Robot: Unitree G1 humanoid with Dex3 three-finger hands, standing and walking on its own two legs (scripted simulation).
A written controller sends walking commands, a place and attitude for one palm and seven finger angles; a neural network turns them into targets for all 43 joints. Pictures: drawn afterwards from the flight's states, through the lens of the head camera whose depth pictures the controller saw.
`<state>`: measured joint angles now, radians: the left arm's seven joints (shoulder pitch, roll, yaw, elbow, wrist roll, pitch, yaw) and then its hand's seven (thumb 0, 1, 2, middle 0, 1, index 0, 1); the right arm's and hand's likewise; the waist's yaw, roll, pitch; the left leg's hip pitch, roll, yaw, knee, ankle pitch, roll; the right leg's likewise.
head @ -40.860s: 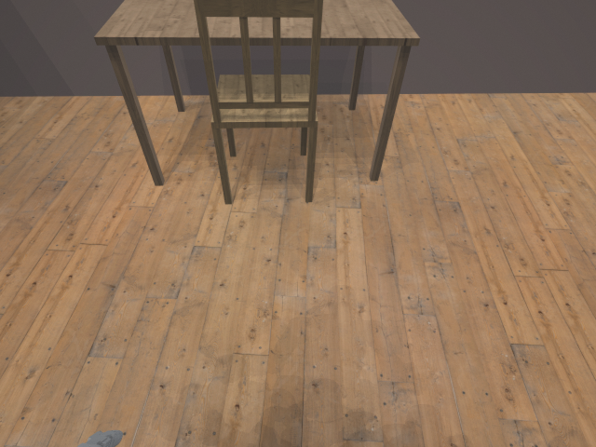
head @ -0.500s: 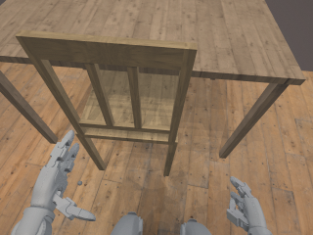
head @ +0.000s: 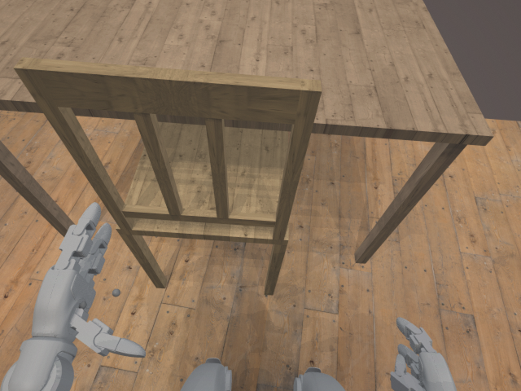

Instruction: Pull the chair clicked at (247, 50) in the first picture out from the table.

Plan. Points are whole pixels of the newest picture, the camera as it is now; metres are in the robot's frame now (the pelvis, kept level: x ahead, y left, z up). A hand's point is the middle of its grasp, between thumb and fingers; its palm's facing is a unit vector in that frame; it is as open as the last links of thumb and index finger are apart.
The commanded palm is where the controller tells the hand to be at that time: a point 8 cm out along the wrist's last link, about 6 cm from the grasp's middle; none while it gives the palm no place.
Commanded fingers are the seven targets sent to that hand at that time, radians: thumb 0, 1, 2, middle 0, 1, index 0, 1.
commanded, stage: raise the hand toward the chair's back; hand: left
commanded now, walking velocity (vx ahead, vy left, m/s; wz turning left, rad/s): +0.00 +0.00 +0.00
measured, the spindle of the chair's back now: (162, 170) +0.49 +0.20 -0.01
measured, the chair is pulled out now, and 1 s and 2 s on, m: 0.00 0.00 0.00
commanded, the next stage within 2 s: aim the fingers beside a spindle in 0.18 s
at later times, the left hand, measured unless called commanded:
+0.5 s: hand (127, 295) +0.25 +0.20 +0.02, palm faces -0.03 -1.00 -0.05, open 17.0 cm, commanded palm +0.23 +0.25 +0.03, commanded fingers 0.00 -0.50 0.30 -0.06 -0.08 -0.06 -0.08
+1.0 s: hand (140, 272) +0.28 +0.19 +0.02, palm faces -0.03 -1.00 -0.05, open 16.9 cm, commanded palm +0.27 +0.24 +0.01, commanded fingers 0.00 -0.50 0.30 -0.06 -0.08 -0.06 -0.08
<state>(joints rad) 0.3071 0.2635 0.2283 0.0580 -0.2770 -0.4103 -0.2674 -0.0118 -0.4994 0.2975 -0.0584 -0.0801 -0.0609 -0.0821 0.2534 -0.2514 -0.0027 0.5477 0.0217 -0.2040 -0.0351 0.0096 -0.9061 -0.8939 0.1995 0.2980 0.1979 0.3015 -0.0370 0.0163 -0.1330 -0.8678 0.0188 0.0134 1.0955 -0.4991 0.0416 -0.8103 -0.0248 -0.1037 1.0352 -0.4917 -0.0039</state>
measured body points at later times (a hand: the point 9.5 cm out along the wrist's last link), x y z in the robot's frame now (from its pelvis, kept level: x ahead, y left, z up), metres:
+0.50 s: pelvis -0.01 -0.01 -0.01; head +0.07 +0.00 +0.43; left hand +0.24 +0.25 +0.03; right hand +0.17 -0.25 -0.09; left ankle +0.02 +0.09 -0.66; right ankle +0.01 -0.12 -0.66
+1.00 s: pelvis -0.01 -0.01 -0.02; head +0.08 +0.00 +0.42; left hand +0.28 +0.24 +0.02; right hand +0.15 -0.26 -0.11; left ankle +0.02 +0.09 -0.66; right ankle +0.01 -0.12 -0.66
